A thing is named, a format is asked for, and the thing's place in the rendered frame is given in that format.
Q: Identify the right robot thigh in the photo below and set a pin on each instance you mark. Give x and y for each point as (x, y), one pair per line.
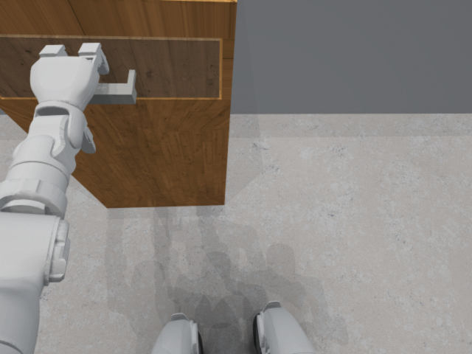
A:
(280, 332)

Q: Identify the drawer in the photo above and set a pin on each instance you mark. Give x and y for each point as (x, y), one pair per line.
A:
(165, 66)

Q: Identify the left robot forearm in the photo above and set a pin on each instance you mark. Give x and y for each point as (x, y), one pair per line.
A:
(39, 175)

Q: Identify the robot left shin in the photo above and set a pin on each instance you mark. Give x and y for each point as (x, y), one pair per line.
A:
(178, 316)

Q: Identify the cabinet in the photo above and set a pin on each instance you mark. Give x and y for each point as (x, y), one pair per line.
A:
(161, 151)

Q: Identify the left robot upper arm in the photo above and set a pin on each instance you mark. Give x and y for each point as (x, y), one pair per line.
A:
(34, 251)

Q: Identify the robot left hand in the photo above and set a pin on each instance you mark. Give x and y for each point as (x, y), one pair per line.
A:
(73, 80)

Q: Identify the handle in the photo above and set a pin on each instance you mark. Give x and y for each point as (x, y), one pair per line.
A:
(116, 93)

